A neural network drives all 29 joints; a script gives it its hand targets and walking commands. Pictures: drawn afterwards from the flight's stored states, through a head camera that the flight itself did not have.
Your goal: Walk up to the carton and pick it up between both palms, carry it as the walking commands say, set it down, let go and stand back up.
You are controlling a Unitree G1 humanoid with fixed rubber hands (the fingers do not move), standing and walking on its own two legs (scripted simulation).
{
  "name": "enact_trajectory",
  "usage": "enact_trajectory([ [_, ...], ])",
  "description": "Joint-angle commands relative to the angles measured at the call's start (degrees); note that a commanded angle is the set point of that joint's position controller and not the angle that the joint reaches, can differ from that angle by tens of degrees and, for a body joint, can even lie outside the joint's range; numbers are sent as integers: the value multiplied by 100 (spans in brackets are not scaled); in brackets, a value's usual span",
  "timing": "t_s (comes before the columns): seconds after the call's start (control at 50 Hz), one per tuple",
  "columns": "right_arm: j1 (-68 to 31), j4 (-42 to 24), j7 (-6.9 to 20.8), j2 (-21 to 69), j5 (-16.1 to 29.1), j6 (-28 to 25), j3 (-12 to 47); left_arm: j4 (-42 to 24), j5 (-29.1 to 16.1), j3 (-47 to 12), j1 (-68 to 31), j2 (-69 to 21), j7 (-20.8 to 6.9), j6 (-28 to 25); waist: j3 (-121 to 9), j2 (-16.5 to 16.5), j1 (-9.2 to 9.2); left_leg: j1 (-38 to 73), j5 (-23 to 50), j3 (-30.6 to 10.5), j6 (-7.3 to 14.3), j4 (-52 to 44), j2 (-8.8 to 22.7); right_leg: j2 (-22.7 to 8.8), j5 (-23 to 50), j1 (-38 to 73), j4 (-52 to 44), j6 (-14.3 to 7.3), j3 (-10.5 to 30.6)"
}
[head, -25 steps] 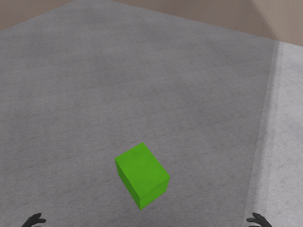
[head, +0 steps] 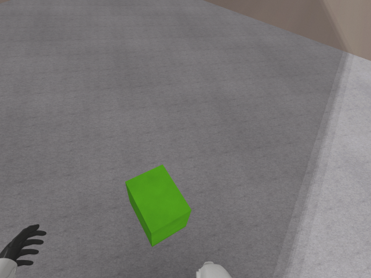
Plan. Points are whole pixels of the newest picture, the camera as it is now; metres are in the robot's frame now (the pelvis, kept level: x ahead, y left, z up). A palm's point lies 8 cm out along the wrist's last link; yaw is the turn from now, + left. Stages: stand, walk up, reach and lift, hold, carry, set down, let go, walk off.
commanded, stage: walk up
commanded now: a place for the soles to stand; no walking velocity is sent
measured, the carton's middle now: (157, 205) +0.52 +0.04 -0.64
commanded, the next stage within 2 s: none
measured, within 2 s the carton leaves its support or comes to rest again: neither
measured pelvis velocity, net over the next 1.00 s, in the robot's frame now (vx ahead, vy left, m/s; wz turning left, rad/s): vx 0.14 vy -0.22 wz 0.53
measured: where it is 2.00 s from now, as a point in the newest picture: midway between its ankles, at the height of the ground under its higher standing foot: outside the picture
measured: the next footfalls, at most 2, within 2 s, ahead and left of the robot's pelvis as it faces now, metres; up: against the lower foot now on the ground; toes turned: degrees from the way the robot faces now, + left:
right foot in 0.06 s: +0.10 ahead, -0.19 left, +0.00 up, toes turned +1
left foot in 0.30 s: +0.12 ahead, +0.01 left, +0.00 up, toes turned +13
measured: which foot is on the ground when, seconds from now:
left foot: down 0.00-0.06, up 0.08-0.28, down 0.30-0.56, up 0.58-0.80, down 0.82-1.00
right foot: up 0.00-0.04, down 0.06-0.30, up 0.32-0.54, down 0.56-1.00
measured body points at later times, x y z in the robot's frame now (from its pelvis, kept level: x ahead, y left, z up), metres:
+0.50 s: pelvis +0.09 -0.15 -0.02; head +0.11 -0.11 +0.43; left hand +0.10 +0.20 -0.12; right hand +0.26 -0.50 -0.06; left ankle +0.08 +0.00 -0.73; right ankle +0.17 -0.30 -0.70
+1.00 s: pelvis +0.14 -0.22 -0.02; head +0.18 -0.22 +0.43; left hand +0.04 +0.13 -0.09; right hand +0.43 -0.44 -0.11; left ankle +0.08 -0.10 -0.70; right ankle +0.20 -0.32 -0.73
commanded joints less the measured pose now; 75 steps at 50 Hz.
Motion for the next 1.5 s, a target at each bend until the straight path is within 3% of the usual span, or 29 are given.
enact_trajectory([
  [0.0, -335, -669, -83, -1681, -90, -65, -332, -568, -49, 245, 126, 616, -38, -41, -523, 1636, 407, -887, -1696, -1154, 1239, -876, 912, 131, -287, 909, -298, -90, -372],
  [0.04, -351, -836, -103, -1347, -178, 15, -178, -335, -36, 384, 1174, 808, 27, -120, -733, 872, 985, -2139, -2204, -485, 961, 409, 262, 483, -224, 2589, -1303, -265, -655],
  [0.06, -239, -975, -148, -833, -158, 48, 6, -281, 67, 466, 1920, 1124, 105, -175, -563, -585, 1360, -2983, -2342, 158, 681, 2220, -475, -339, -1587, 2818, -2600, -545, 676],
  [0.08, -259, -1046, -259, -640, -2, 68, 70, -617, 7, 494, 1254, 1580, 158, -229, -268, -1316, 1125, -3536, -2275, 460, 374, 3165, -722, -1963, -3210, 1858, -4037, -1047, 2939],
  [0.14, 182, -541, -167, -1289, 141, 33, -152, -799, -127, 368, 344, 1131, 214, -253, -104, -504, 383, -1844, -1425, 405, 186, 3318, -46, -1297, -1949, 852, -3472, -1259, 1319],
  [0.24, 1138, -346, -43, -880, 201, -43, -135, -972, -17, 90, 414, 656, 219, -174, -86, -311, 73, 408, -598, 698, 429, 764, -317, -934, -784, 152, -2223, -1226, -98],
  [0.26, 1446, -372, -87, -999, 142, -104, -203, -1008, -22, 6, 554, 434, 226, -150, -300, 100, -91, 1308, -458, 400, 519, 193, -239, -729, -938, -317, -1295, -955, -460],
  [0.28, 1729, -472, -188, -1436, 42, -142, -341, -1120, -49, -99, 672, 92, 259, -188, -545, 1108, -283, 2032, -1571, -1317, 763, -668, 571, -260, -680, -1005, 127, -561, -783],
  [0.3, 1571, -785, -264, -1924, 19, -176, -408, -1320, -63, -96, 738, 114, 251, -153, -552, 1478, -156, 2120, -2299, -4256, 1437, -1399, 2025, 300, -886, -2253, 1265, -167, -418],
  [0.32, 1264, -929, -298, -1909, 175, -159, -409, -1207, -59, 64, 687, 683, 290, -85, -529, 519, -44, 1529, -2474, -4468, 1774, -1389, 2237, -58, -764, -2025, 1688, -98, 335],
  [0.42, 155, -1242, -64, -1208, 75, -121, -137, -652, -198, 113, 1513, 599, 298, -197, -87, 1302, 460, -625, 158, -1316, 1361, -200, 702, -55, -62, -275, 1000, -15, -181],
  [0.52, -260, -1556, 145, -1052, 32, 140, -71, -461, -299, 154, 1733, 554, 496, -377, -386, 1379, 600, -1561, 148, -664, 1012, 1171, 106, 514, 466, 1465, -810, -191, -826],
  [0.54, -147, -1620, 150, -741, 70, 190, 16, -494, -212, 176, 1792, 790, 543, -465, -335, 335, 634, -1694, -187, -308, 790, 2283, -320, -72, -232, 1271, -1818, -362, 221],
  [0.56, -231, -1757, 103, -465, 134, 193, 86, -662, -252, 284, 1520, 1447, 579, -529, -491, -986, 584, -2389, -1677, 75, 446, 3465, -878, -1792, -459, 1155, -2905, -1070, 2763],
  [0.58, -437, -1683, 64, -898, 159, 236, -19, -608, -314, 322, 1383, 1621, 574, -558, -457, -525, 643, -2212, -2072, -457, 359, 4212, -681, -2140, -253, 906, -3150, -1544, 3245],
  [0.66, 6, -1196, 286, -860, 195, 240, -31, -386, -294, 136, 951, 1262, 702, -635, -163, -522, 399, -1573, -1727, 86, 350, 3219, -282, -1312, 67, 722, -2286, -1154, 1339],
  [0.78, -276, -1263, 532, -562, 126, 327, -24, -284, -391, -52, 1171, 1119, 780, -683, -542, -563, 225, 40, -899, 547, 557, 758, -643, -1227, 1929, 754, -1402, -906, 318],
  [0.8, -252, -1272, 538, -636, 72, 312, -58, -243, -429, -124, 1324, 920, 808, -676, -642, -252, 182, 474, -692, 216, 663, 309, -549, -1077, 1741, 537, -972, -680, 30],
  [0.82, -495, -1379, 547, -1080, 47, 295, -155, -314, -457, -196, 1336, 663, 830, -701, -735, 1054, 246, 657, 194, -1545, 1063, 183, 415, -493, 771, -163, -348, -233, -454],
  [0.84, -667, -1444, 558, -1128, 100, 301, -157, -276, -511, -220, 1186, 609, 882, -694, -762, 1311, 264, 368, 776, -2264, 1678, -11, 907, 123, -402, 58, 73, -104, -827],
  [0.88, -936, -1419, 516, -891, 189, 344, -58, -65, -525, -218, 1269, 648, 918, -787, -740, 978, 422, 25, 1382, -1702, 1776, 307, 767, 182, -297, 747, -551, -135, -652],
  [0.92, -1314, -1466, 520, -535, 289, 450, 64, 97, -343, -151, 1636, 1163, 949, -972, -479, -5, 649, -935, 953, -402, 752, 1752, -330, -981, 744, 1383, -2339, -539, 913],
  [0.96, -1179, -1383, 468, -571, 228, 531, 42, 107, -338, -68, 1590, 1411, 931, -1012, -391, -255, 532, -1440, -2021, -273, 494, 2944, -610, -2052, 2984, 1740, -2462, -1417, 1717],
  [1.1, -869, -971, 599, -359, 209, 442, 27, -30, -358, -243, 1105, 1004, 881, -874, -554, -375, 244, 511, -454, 638, 538, 477, -650, -926, 2069, 803, -1500, -666, -309],
  [1.16, -1266, -1023, 533, -923, 180, 327, -8, 40, -451, -390, 1114, 447, 881, -766, -702, 1238, 355, 301, 134, -2216, 1507, -493, 1075, 51, -636, 431, -501, -29, -724],
  [1.18, -1362, -946, 514, -865, 202, 329, 18, 168, -467, -371, 981, 514, 880, -743, -640, 1008, 354, 65, -81, -1907, 1595, -491, 948, 93, -783, 787, -671, -67, -600],
  [1.22, -1869, -914, 483, -692, 245, 383, 139, 502, -466, -371, 1216, 616, 859, -817, -458, 835, 625, -386, -254, -1150, 1125, -228, 525, 35, 46, 1347, -1671, -132, -485],
  [1.26, -1763, -729, 520, -457, 270, 412, 222, 571, -351, -338, 830, 1010, 834, -925, -311, 247, 369, -147, -57, -349, 549, 365, -117, -701, 469, 1124, -2558, -407, 384],
  [1.48, -2148, 82, 545, -385, 251, 353, 367, 1256, -441, -543, 165, 516, 768, -818, -646, 772, 420, 340, 763, -676, 587, -702, 211, -275, 1063, 1846, -2669, -154, -477],
])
